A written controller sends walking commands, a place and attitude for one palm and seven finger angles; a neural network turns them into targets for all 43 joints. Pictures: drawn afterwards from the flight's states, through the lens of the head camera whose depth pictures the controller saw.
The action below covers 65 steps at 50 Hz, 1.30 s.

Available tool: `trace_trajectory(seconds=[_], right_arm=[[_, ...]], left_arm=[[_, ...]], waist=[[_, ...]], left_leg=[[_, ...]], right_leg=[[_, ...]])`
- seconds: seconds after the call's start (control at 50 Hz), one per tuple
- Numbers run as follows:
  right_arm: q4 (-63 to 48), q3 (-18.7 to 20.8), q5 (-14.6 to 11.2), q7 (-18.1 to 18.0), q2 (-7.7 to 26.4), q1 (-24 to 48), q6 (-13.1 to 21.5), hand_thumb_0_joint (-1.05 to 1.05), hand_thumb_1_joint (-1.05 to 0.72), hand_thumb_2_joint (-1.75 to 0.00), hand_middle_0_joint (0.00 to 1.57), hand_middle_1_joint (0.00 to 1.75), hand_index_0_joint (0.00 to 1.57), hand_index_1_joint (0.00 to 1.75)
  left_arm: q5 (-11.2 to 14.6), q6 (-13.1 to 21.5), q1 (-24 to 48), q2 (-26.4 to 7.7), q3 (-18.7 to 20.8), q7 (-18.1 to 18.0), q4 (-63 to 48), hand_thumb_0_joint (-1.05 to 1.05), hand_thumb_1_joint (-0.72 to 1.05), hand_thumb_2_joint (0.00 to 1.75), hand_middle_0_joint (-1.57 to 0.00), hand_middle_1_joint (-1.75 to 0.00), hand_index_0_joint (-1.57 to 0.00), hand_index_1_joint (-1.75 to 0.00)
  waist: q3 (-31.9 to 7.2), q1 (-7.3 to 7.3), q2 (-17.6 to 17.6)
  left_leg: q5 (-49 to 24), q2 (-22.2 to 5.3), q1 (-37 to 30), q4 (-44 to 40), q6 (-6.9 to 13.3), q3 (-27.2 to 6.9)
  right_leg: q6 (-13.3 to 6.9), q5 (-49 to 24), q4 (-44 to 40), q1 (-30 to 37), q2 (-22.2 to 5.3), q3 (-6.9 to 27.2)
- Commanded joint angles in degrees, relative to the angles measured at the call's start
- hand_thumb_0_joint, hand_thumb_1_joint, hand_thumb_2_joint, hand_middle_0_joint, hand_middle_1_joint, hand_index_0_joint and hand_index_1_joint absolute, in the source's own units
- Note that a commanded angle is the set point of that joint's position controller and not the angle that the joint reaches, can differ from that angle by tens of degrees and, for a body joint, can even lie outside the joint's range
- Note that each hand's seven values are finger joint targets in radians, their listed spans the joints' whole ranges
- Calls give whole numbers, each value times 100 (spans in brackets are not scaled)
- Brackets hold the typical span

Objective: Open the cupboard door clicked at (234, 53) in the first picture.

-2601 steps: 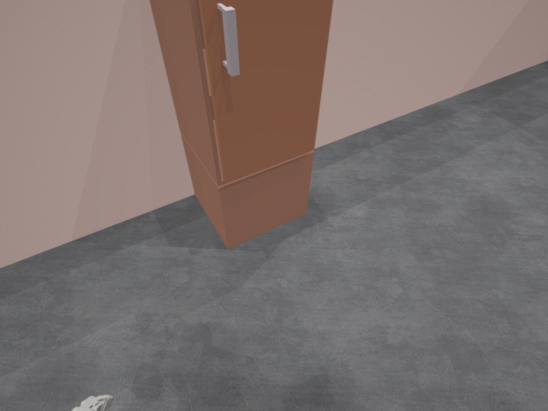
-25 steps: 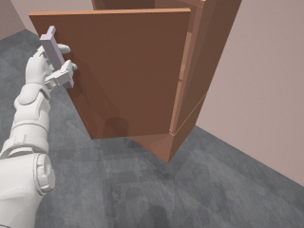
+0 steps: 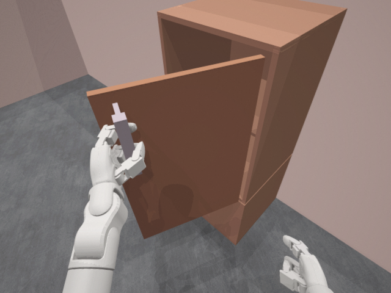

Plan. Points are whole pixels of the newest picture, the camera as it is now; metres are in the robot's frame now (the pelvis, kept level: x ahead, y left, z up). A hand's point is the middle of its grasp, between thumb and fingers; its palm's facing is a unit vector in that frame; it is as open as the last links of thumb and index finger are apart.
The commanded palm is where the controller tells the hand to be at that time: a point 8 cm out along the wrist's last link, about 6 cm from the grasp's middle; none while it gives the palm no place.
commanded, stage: pull the door open along its arc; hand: left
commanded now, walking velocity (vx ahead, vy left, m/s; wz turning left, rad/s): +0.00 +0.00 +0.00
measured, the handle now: (126, 140) +0.37 +0.18 +0.15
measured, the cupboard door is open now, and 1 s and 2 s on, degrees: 67 85 87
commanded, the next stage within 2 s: open thumb and fingers to let go in 0.36 s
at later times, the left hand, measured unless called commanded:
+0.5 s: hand (176, 193) +0.25 +0.06 +0.15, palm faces +0.35 -0.94 +0.02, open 6.5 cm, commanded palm +0.21 +0.10 +0.14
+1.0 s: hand (167, 189) +0.25 +0.07 +0.15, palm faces +0.36 -0.93 +0.02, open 12.8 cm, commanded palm +0.20 +0.10 +0.14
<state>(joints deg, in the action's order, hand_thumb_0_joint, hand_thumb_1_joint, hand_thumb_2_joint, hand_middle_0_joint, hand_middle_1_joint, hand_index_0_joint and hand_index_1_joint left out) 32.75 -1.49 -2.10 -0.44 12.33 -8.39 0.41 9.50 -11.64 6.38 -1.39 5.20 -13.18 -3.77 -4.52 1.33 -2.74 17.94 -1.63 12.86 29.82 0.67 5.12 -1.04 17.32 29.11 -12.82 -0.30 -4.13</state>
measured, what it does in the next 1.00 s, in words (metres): stands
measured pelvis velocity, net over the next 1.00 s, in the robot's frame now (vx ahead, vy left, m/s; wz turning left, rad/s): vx -0.03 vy -0.01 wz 0.06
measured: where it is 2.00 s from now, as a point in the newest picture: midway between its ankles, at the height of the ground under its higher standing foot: outside the picture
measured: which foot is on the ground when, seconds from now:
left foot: down 0.00-1.00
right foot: down 0.00-1.00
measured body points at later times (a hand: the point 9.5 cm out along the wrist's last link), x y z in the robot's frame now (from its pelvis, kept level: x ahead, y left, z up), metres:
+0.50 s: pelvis -0.02 -0.03 +0.00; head -0.05 -0.06 +0.45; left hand +0.23 +0.10 +0.15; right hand +0.18 -0.22 -0.10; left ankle -0.03 +0.11 -0.74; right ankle -0.02 -0.11 -0.74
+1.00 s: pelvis -0.03 -0.01 +0.00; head -0.07 -0.03 +0.45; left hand +0.23 +0.12 +0.15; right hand +0.19 -0.19 -0.08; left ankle -0.03 +0.11 -0.74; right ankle -0.02 -0.10 -0.74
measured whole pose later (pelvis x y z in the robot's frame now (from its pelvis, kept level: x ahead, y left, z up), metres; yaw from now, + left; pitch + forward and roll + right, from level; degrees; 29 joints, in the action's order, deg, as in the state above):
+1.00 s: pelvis -0.03 -0.01 +0.00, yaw +3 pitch -5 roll -1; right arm 37.2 -2.1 1.0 0.1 9.6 -5.2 -4.7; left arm -1.0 -16.6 1.2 5.6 -15.7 -31.4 -10.8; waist -0.2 2.5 -3.2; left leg 15.3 -1.2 9.1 29.7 0.3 1.7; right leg -1.8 15.2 27.4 -7.0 -0.5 -7.5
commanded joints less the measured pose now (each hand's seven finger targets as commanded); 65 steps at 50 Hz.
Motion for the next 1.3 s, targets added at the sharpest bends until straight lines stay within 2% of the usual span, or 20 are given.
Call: trace_trajectory(seconds=[0.0, 0.04, 0.06, 0.12, 0.18, 0.26, 0.34, 0.42, 0.44, 0.48, 0.5, 0.56, 0.64, 0.72, 0.76, 0.84, 0.88, 1.16, 1.24, 1.28], right_arm=[[-768, 144, 181, 8, 416, 758, 42, 0, -90, -90, 20, 30, 20, 30], [-718, 142, 257, 38, 380, 861, -60, 0, -90, -90, 20, 30, 20, 30], [-705, 145, 296, 48, 376, 863, -101, 0, -90, -90, 20, 30, 20, 30], [-715, 131, 332, 75, 323, 983, -234, 0, -90, -90, 20, 30, 20, 30], [-706, 117, 345, 85, 276, 1094, -301, 0, -90, -90, 20, 30, 20, 30], [-754, 103, 347, 136, 198, 1178, -314, 0, -90, -90, 20, 30, 20, 30], [-832, 84, 342, 150, 155, 1307, -308, 0, -90, -90, 20, 30, 20, 30], [-710, 37, 335, 61, 145, 1445, -286, 0, -90, -90, 20, 30, 20, 30], [-617, 15, 336, 2, 145, 1452, -270, 0, -90, -90, 20, 30, 20, 30], [-572, 32, 344, -51, 122, 1493, -237, 0, -90, -90, 20, 30, 20, 30], [-557, 28, 353, -61, 119, 1474, -229, 0, -90, -90, 20, 30, 20, 30], [-535, 46, 345, -83, 119, 1441, -240, 0, -90, -90, 20, 30, 20, 30], [-562, 74, 348, -43, 124, 1334, -223, 0, -90, -90, 20, 30, 20, 30], [-597, 80, 354, -38, 137, 1309, -242, 0, -90, -90, 20, 30, 20, 30], [-602, 90, 347, -35, 132, 1324, -246, 0, -90, -90, 20, 30, 20, 30], [-551, 71, 336, -10, 147, 1380, -236, 0, -90, -90, 20, 30, 20, 30], [-517, 72, 328, 11, 153, 1379, -229, 0, -90, -90, 20, 30, 20, 30], [-405, 49, 333, 175, 118, 1481, -291, 0, -90, -90, 20, 30, 20, 30], [-430, 79, 352, 207, 121, 1512, -294, 0, -90, -90, 20, 30, 20, 30], [-416, 68, 354, 237, 120, 1522, -316, 0, -90, -90, 20, 30, 20, 30]], left_arm=[[-530, -179, 1082, -149, -151, -1103, -2109, 0, 90, 90, -40, -135, -40, -135], [-797, -358, 1066, 140, -565, -1414, -2309, 0, 90, 90, -40, -135, -40, -135], [-896, -396, 924, 289, -777, -1491, -2340, 0, 90, 90, -40, -135, -40, -135], [-1081, -432, 711, 660, -1328, -1549, -2555, 0, 90, 90, -40, -135, -40, -135], [-1187, -379, 570, 893, -1700, -1558, -2610, 0, 90, 90, -40, -135, -40, -135], [-1237, -316, -54, 1174, -2096, -1551, -2801, 0, 90, 90, -40, -135, -40, -135], [-1080, -242, -552, 1086, -2071, -1509, -3201, 0, 90, 90, -40, -135, -40, -135], [-1045, -204, 211, 851, -1793, -1653, -2830, 0, 90, 90, -40, -135, -40, -135], [-1044, -195, 719, 702, -1607, -1728, -2575, 0, 90, 90, -40, -135, -40, -135], [-1060, -164, 870, 675, -1515, -1788, -2357, 0, 76, 84, -39, -134, -39, -134], [-1063, -160, 803, 709, -1506, -1804, -2224, 0, 69, 81, -38, -133, -38, -133], [-1085, -112, 816, 729, -1525, -1781, -2126, 0, 48, 72, -37, -130, -37, -130], [-1160, -47, 854, 968, -1753, -1767, -2183, 0, 20, 60, -35, -127, -35, -127], [-1150, -25, 872, 1016, -1838, -1709, -2215, 0, -8, 48, -33, -124, -33, -124], [-1135, -19, 750, 1006, -1823, -1706, -2192, 0, -22, 42, -32, -123, -32, -123], [-1187, -63, 1136, 1199, -2024, -1732, -2053, 0, -50, 30, -30, -120, -30, -120], [-1225, -101, 1273, 1205, -2021, -1776, -2016, 0, -50, 30, -30, -120, -30, -120], [-1205, -290, 1533, 1601, -2261, -1999, -1711, 0, -50, 30, -18, -50, -18, -50], [-1210, -298, 1445, 1541, -2190, -2074, -1856, 0, -50, 30, -15, -30, -15, -30], [-1199, -307, 1407, 1586, -2217, -2083, -1830, 0, -50, 30, -15, -30, -15, -30]], waist=[[-981, 172, 251], [-949, 124, 270], [-897, 94, 561], [-872, 57, 486], [-632, 16, 613], [-575, 84, 570], [-623, 154, 638], [-318, 132, 818], [-187, 93, 881], [-112, 146, 860], [-136, 167, 983], [-340, 218, 816], [-491, 171, 578], [-479, 142, 672], [-410, 172, 764], [-189, 78, 637], [-238, 87, 516], [-337, 118, 463], [-596, 168, 514], [-521, 167, 492]], left_leg=[[-2338, 81, -559, -206, -35, -349], [-2334, 90, -610, -199, -43, -388], [-2345, 72, -623, -178, -29, -437], [-2260, 106, -658, -119, -9, -439], [-2015, 111, -622, -98, 2, -490], [-1943, 123, -611, -24, 13, -542], [-1740, 167, -588, 1, 29, -513], [-1318, 235, -497, 9, 48, -504], [-1146, 263, -481, 5, 61, -499], [-1008, 271, -491, -12, 71, -510], [-1015, 277, -489, -41, 72, -524], [-1121, 283, -575, -141, 68, -513], [-1326, 249, -713, -196, 58, -486], [-1401, 228, -752, -236, 63, -497], [-1387, 206, -744, -251, 62, -506], [-1197, 196, -754, -244, 46, -545], [-1148, 171, -778, -309, 27, -587], [-1078, 105, -625, -367, -69, -697], [-1194, 96, -661, -328, -77, -665], [-1168, 86, -613, -346, -94, -678]], right_leg=[[-35, -2427, -237, 683, 6, 30], [-58, -2426, -264, 714, -27, 28], [-61, -2458, -286, 742, -24, 19], [-64, -2560, -298, 728, -75, 102], [-58, -2308, -400, 611, -95, 147], [-69, -2239, -409, 578, -112, 158], [-13, -2093, -530, 666, -171, 233], [17, -1181, -875, 407, -223, 381], [33, -808, -1048, 276, -254, 470], [24, -303, -1247, 213, -292, 589], [25, -294, -1251, 266, -297, 584], [6, -528, -1180, 446, -291, 538], [-30, -936, -1001, 520, -241, 405], [-41, -1099, -929, 537, -196, 303], [-47, -1021, -966, 516, -174, 273], [-83, -544, -1011, 234, -157, 233], [-119, -468, -955, 224, -126, 165], [-184, -504, -627, 194, -19, -45], [-191, -592, -576, 318, -14, -40], [-194, -559, -570, 294, -10, -55]])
